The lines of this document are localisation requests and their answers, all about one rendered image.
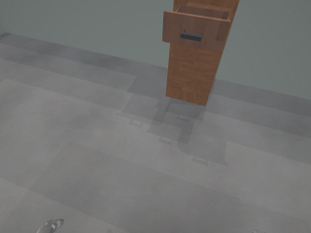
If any handle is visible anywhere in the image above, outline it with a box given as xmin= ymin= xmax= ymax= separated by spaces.
xmin=180 ymin=29 xmax=203 ymax=42

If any drawer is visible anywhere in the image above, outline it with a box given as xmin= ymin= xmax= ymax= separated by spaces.
xmin=162 ymin=5 xmax=231 ymax=52

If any cabinet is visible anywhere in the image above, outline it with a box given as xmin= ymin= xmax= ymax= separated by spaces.
xmin=165 ymin=0 xmax=240 ymax=106

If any left robot hand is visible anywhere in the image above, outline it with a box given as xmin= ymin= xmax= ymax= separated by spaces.
xmin=36 ymin=218 xmax=64 ymax=233

